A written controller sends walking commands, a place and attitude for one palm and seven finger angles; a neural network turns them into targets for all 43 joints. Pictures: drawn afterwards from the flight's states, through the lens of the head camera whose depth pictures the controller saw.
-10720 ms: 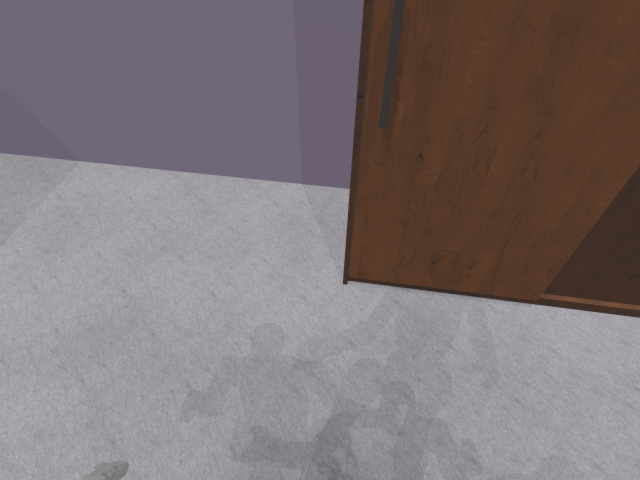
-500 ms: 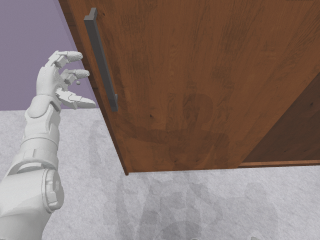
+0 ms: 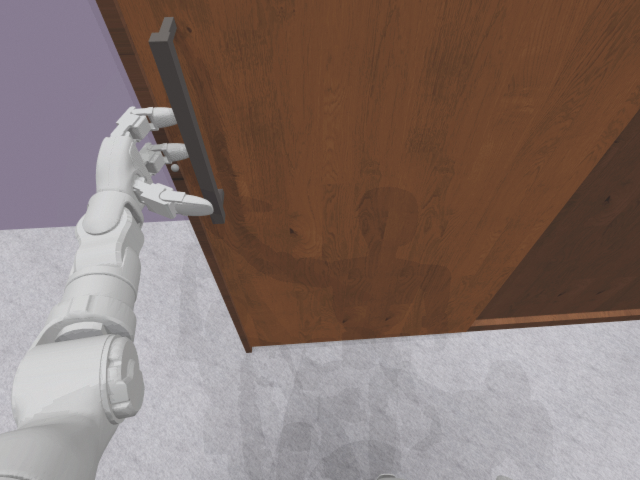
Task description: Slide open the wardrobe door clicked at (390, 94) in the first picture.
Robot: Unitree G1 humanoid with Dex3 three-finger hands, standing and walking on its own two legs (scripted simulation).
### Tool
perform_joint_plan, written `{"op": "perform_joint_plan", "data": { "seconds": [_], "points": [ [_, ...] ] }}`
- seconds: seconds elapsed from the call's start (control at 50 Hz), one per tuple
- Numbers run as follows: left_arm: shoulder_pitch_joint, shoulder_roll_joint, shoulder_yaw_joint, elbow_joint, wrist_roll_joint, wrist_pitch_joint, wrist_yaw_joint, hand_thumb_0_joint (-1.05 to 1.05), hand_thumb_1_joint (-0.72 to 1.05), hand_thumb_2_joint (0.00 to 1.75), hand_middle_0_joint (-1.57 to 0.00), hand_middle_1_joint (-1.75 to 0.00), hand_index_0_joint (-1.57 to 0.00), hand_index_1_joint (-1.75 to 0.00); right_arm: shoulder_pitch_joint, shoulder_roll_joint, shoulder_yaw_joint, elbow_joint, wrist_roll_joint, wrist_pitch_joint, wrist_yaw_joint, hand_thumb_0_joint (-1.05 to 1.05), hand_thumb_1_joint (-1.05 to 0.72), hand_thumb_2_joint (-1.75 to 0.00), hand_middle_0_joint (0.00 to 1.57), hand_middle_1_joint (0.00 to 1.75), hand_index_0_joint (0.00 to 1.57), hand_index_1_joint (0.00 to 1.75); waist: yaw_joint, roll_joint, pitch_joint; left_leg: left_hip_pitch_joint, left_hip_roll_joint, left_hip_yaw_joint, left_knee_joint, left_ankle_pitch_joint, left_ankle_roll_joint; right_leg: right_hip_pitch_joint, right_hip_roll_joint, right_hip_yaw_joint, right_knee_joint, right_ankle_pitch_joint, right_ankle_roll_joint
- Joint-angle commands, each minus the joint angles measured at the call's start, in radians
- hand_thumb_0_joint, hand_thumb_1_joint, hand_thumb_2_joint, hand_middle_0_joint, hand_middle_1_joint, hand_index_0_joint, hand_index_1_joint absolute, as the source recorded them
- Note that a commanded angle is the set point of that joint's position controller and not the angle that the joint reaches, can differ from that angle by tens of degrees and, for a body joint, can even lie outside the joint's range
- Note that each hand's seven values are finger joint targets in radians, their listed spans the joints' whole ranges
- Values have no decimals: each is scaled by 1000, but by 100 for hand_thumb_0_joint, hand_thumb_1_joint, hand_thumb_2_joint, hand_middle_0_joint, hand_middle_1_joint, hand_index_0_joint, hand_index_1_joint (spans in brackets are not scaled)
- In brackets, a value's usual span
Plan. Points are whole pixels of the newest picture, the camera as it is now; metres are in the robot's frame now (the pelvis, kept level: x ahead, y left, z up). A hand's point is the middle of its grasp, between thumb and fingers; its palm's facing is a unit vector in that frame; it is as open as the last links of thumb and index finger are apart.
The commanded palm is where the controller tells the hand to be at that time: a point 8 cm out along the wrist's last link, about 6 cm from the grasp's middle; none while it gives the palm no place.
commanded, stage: feel for the door with the fingertips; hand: left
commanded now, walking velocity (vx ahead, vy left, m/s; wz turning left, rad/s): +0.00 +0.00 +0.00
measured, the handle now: (198, 139) +0.52 +0.15 +0.13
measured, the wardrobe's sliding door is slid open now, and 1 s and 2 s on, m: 0.00 0.00 0.00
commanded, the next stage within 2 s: slide the fingers in behind the handle in 0.22 s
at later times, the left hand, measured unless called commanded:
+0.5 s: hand (168, 160) +0.48 +0.18 +0.13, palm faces +0.04 -1.00 +0.01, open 13.7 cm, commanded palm +0.45 +0.23 +0.14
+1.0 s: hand (181, 171) +0.45 +0.16 +0.14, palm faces +0.04 -1.00 +0.00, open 14.0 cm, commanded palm +0.43 +0.21 +0.14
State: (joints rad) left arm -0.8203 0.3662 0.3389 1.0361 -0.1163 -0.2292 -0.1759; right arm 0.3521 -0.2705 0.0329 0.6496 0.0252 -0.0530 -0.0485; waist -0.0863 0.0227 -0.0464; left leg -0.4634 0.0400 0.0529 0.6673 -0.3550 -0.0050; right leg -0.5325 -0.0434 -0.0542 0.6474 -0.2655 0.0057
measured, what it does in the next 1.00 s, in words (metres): stands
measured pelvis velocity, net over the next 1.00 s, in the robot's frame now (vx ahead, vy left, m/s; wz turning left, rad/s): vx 0.00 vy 0.00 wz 0.01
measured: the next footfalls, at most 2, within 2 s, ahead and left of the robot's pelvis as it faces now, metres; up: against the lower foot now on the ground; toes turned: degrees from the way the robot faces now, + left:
none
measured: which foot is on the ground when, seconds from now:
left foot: down 0.00-1.00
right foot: down 0.00-1.00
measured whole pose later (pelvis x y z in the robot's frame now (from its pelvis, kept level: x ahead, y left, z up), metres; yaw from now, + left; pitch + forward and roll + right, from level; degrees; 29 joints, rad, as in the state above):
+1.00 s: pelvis +0.00 +0.00 +0.00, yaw +0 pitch +8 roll +0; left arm -0.76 0.29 0.27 0.93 -0.13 -0.22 -0.13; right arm 0.33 -0.27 0.02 0.64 0.02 -0.06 -0.04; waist -0.06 0.03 -0.06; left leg -0.44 0.04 0.05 0.66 -0.36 0.00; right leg -0.50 -0.05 -0.06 0.64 -0.27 0.01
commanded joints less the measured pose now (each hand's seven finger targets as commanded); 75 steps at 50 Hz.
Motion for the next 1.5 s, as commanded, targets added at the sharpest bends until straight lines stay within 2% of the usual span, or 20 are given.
{"op": "perform_joint_plan", "data": {
  "seconds": [0.0,0.02,0.06,0.16,0.26,0.32,0.36,0.4,0.46,0.7,0.74,0.82,0.86,0.9,0.96,1.04,1.16,1.36,1.44,1.48],
  "points": [
    [-535,290,41,-235,-11,-99,-1,0,-50,30,-30,-120,-30,-120,68,-147,-56,-89,0,-30,-17,0,-90,-90,20,30,20,30,-3,2,-393,73,-43,-33,-83,226,29,268,49,28,-44,289,-26],
    [-519,252,19,-209,-17,-97,-8,0,-50,30,-30,-120,-30,-120,67,-144,-54,-90,2,-33,-16,0,-90,-90,20,30,20,30,-6,7,-384,75,-44,-29,-79,230,29,259,50,28,-46,297,-26],
    [-529,283,34,-157,-19,-96,-14,0,-50,30,-30,-120,-30,-120,85,-154,-54,-75,1,-30,-20,0,-90,-90,20,30,20,30,-21,-46,-352,45,-40,-34,-78,212,31,247,49,24,-49,280,-22],
    [-576,254,0,-150,-16,-97,-31,0,-50,30,-30,-120,-30,-120,97,-155,-57,-74,-1,-31,-19,0,-90,-90,20,30,20,30,-33,28,-381,65,-43,-35,-65,223,29,213,49,24,-40,277,-25],
    [-594,289,31,-120,-25,-97,-34,0,-50,30,-30,-120,-30,-120,120,-164,-60,-63,-4,-26,-17,0,-90,-90,20,30,20,30,-41,-22,-384,43,-41,-41,-58,223,32,216,51,23,-40,280,-20],
    [-641,289,11,-102,-11,-93,-33,0,-50,30,-30,-120,-30,-120,121,-163,-57,-54,-3,-22,-17,0,-90,-90,20,30,20,30,-58,17,-347,28,-42,-46,-63,180,29,175,50,24,-48,234,-19],
    [-590,300,36,-114,-16,-101,-31,0,-50,30,-30,-120,-30,-120,128,-166,-62,-63,-6,-24,-16,0,-90,-90,20,30,20,30,-36,11,-396,55,-40,-49,-58,216,29,192,54,18,-37,249,-24],
    [-586,245,-6,-148,-20,-105,-35,0,-50,30,-30,-120,-30,-120,120,-157,-60,-67,-6,-26,-9,0,-90,-90,20,30,20,30,-33,68,-409,81,-39,-50,-58,236,22,176,53,15,-34,259,-26],
    [-525,271,30,-154,-34,-106,-30,0,-50,30,-30,-120,-30,-120,124,-164,-63,-73,-9,-22,-7,0,-90,-90,20,30,20,30,-18,4,-414,72,-36,-49,-60,262,25,211,57,10,-31,284,-26],
    [-423,214,15,-319,-31,-86,21,0,-50,30,-30,-120,-30,-120,74,-146,-68,-99,-1,-26,2,0,-90,-90,20,30,20,30,15,8,-403,106,-32,-40,-80,295,21,253,58,7,-37,313,-30],
    [-409,161,-25,-327,-30,-75,25,0,-50,30,-30,-120,-30,-120,61,-139,-66,-101,1,-29,3,0,-90,-90,20,30,20,30,10,5,-376,111,-31,-36,-84,294,20,245,58,5,-43,315,-30],
    [-413,178,-4,-318,-29,-58,39,0,-50,30,-30,-120,-30,-120,51,-140,-63,-96,0,-28,-1,0,-90,-90,20,30,20,30,13,-32,-350,92,-35,-33,-93,273,22,264,54,7,-50,318,-28],
    [-415,179,-11,-346,-20,-62,44,0,-50,30,-30,-120,-30,-120,42,-137,-64,-102,1,-28,-3,0,-90,-90,20,30,20,30,17,3,-362,108,-38,-29,-91,274,23,269,51,10,-50,314,-30],
    [-423,120,-54,-348,-24,-62,44,0,-50,30,-30,-120,-30,-120,31,-128,-60,-102,1,-35,-1,0,-90,-90,20,30,20,30,11,7,-348,122,-37,-34,-90,280,21,249,52,7,-51,313,-32],
    [-422,105,-63,-330,-32,-61,45,0,-50,30,-30,-120,-30,-120,28,-132,-61,-98,2,-36,-4,0,-90,-90,20,30,20,30,8,-36,-347,115,-38,-36,-94,271,22,262,51,6,-53,311,-30],
    [-462,81,-91,-323,-21,-56,49,0,-50,30,-30,-120,-30,-120,16,-126,-57,-96,2,-38,-4,0,-90,-90,20,30,20,30,1,1,-335,111,-44,-31,-94,244,21,242,47,11,-56,296,-29],
    [-495,44,-122,-284,-25,-67,51,0,-50,30,-30,-120,-30,-120,25,-128,-59,-84,2,-45,-5,0,-90,-90,20,30,20,30,-13,-24,-327,110,-44,-39,-91,219,23,222,47,9,-61,265,-28],
    [-466,140,-25,-255,-18,-92,81,0,-50,30,-30,-120,-30,-120,45,-134,-61,-76,-7,-45,-1,0,-90,-90,20,30,20,30,15,-51,-386,79,-48,-34,-88,234,24,278,49,16,-49,295,-27],
    [-445,114,-44,-296,-5,-97,92,0,-50,30,-30,-120,-30,-120,40,-125,-63,-86,-7,-43,6,0,-90,-90,20,30,20,30,22,-6,-392,90,-46,-23,-93,261,22,286,51,19,-46,328,-30],
    [-415,133,-18,-290,-10,-93,98,0,-50,30,-30,-120,-30,-120,44,-129,-66,-86,-7,-40,6,0,-90,-90,20,30,20,30,26,-55,-384,75,-43,-22,-97,258,24,302,52,18,-52,329,-26]
  ]
}}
